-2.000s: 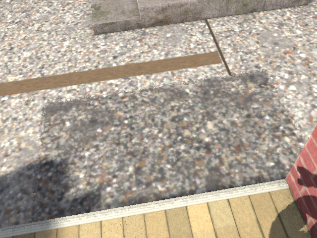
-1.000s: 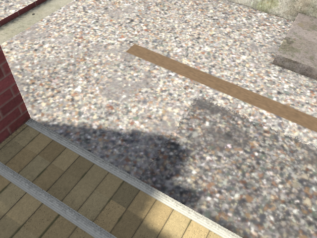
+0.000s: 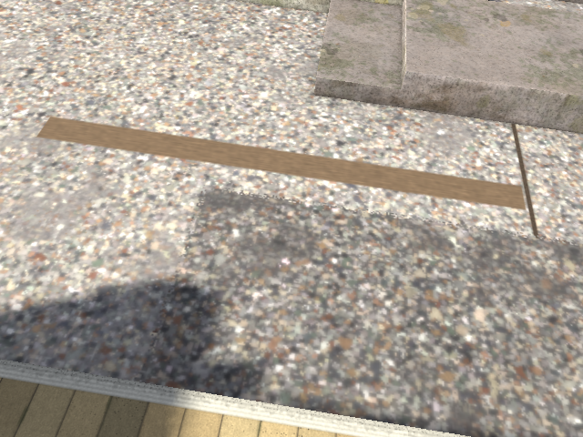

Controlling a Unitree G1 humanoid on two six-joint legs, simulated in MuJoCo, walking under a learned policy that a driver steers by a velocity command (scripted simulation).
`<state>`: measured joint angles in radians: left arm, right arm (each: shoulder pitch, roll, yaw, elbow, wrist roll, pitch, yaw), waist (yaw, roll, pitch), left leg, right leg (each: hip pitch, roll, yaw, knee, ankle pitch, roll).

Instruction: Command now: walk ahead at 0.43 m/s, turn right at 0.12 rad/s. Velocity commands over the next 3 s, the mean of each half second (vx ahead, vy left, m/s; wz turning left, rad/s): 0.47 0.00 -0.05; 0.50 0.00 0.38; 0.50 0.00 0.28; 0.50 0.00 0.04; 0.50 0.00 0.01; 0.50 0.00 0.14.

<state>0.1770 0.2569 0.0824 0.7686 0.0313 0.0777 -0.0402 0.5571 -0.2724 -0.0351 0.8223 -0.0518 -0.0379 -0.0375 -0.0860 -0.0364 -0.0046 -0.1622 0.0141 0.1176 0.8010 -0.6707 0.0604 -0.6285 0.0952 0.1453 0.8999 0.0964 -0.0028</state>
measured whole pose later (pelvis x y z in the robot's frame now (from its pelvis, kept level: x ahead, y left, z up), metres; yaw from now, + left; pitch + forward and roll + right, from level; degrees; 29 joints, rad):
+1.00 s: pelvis +0.55 +0.03 -0.23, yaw +12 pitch +0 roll +1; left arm 0.17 0.23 0.03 0.90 0.05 -0.03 0.01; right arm 0.36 -0.20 -0.06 0.99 0.00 -0.06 0.00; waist -0.01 -0.03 0.09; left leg -0.21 -0.18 -0.05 0.49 -0.26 0.14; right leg -0.64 -0.09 0.07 1.00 -0.16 0.02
